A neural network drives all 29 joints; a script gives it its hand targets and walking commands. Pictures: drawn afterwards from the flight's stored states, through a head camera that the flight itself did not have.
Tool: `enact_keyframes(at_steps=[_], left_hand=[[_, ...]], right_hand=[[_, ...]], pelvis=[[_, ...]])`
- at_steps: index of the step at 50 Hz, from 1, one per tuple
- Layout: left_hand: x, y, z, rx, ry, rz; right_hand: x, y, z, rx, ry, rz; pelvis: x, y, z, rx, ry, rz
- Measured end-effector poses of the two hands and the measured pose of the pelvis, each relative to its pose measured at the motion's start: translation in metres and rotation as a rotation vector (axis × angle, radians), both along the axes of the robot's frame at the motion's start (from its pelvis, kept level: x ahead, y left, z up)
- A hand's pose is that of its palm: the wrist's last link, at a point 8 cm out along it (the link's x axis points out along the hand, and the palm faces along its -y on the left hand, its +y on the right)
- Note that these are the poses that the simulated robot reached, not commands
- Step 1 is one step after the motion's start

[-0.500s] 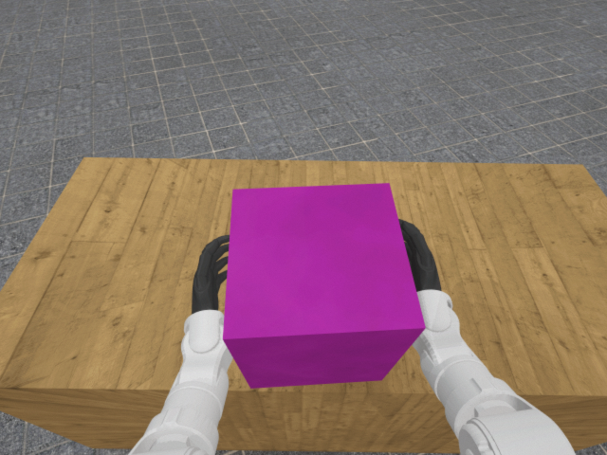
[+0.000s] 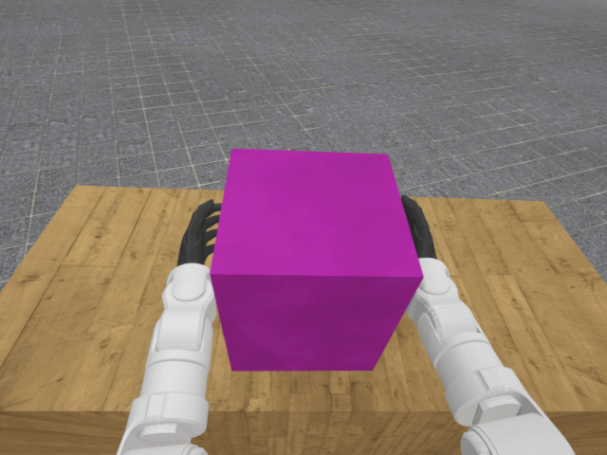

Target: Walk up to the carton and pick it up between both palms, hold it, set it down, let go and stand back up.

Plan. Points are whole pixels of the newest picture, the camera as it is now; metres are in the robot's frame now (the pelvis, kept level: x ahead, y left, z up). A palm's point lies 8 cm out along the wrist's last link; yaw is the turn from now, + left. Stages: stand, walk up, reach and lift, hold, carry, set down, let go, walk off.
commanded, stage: reach and lift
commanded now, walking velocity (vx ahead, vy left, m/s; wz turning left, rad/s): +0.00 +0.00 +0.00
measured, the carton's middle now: (306, 266) +0.37 +0.02 +0.08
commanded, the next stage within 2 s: hold in 1.36 s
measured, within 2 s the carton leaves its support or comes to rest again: neither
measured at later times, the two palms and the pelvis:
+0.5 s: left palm (186, 237) +0.36 +0.17 +0.14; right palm (422, 251) +0.35 -0.13 +0.13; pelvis -0.01 +0.02 +0.00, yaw +0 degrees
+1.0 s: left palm (180, 231) +0.36 +0.18 +0.15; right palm (421, 237) +0.35 -0.13 +0.15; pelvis -0.01 +0.01 +0.00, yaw +1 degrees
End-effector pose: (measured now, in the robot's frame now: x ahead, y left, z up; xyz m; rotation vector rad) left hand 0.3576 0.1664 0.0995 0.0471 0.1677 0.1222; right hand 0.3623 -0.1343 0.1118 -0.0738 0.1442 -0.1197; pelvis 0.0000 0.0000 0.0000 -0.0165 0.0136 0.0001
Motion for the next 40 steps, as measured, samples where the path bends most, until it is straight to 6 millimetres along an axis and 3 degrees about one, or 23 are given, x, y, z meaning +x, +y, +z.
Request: enact_keyframes(at_steps=[14, 23, 40], left_hand=[[-0.005, 0.007, 0.031, 0.007, -0.009, -0.031], [0.0, 0.005, 0.038, 0.025, 0.015, -0.054], [-0.001, 0.009, 0.053, 0.022, -0.005, -0.024]], right_hand=[[-0.012, 0.006, 0.02, 0.039, -0.013, -0.029], [-0.015, 0.004, 0.019, 0.035, 0.011, -0.049], [-0.006, 0.008, 0.037, 0.043, -0.014, -0.022]], pelvis=[[-0.003, 0.011, 0.0, 0.005, -0.058, 0.007], [-0.007, 0.019, 0.0, 0.006, -0.066, -0.007], [-0.007, 0.017, 0.0, 0.003, -0.082, 0.001]])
